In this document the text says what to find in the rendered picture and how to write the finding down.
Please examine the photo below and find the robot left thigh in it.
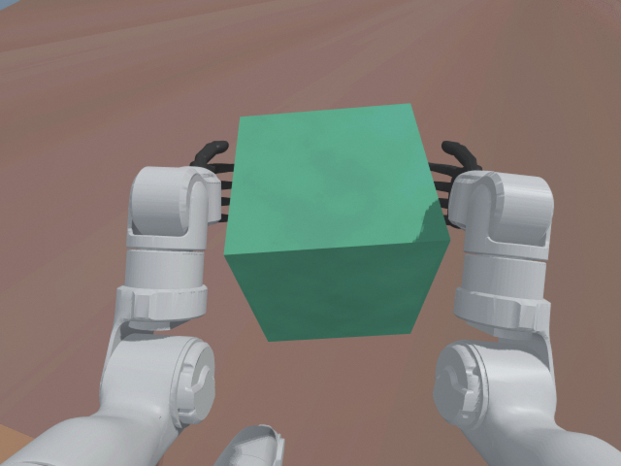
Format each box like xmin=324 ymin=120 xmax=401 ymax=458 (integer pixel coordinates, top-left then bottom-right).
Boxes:
xmin=213 ymin=425 xmax=285 ymax=466

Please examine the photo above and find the robot right upper arm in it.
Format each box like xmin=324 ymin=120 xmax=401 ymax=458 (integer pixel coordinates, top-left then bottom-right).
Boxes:
xmin=433 ymin=340 xmax=621 ymax=466

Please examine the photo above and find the robot left hand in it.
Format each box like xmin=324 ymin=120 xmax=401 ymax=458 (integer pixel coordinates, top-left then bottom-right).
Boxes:
xmin=189 ymin=141 xmax=234 ymax=222

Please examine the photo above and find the left robot forearm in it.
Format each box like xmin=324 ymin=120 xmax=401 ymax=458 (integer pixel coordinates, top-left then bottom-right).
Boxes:
xmin=99 ymin=166 xmax=221 ymax=405

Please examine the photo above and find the right robot forearm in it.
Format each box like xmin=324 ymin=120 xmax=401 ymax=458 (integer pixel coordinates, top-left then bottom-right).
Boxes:
xmin=448 ymin=171 xmax=557 ymax=412

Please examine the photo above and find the robot left upper arm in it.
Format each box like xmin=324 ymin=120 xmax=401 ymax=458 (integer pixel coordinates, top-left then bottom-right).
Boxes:
xmin=0 ymin=333 xmax=215 ymax=466

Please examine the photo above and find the carton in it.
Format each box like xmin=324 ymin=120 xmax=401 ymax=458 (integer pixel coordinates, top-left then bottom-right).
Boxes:
xmin=223 ymin=103 xmax=450 ymax=342

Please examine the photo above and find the robot right hand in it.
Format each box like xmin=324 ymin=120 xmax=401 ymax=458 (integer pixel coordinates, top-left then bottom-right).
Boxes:
xmin=428 ymin=141 xmax=482 ymax=229

